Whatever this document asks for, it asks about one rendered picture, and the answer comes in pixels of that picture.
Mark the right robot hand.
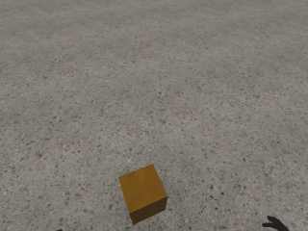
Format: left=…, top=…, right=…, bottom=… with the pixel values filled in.
left=262, top=216, right=289, bottom=231

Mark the carton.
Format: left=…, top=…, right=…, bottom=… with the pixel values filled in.
left=118, top=164, right=167, bottom=224

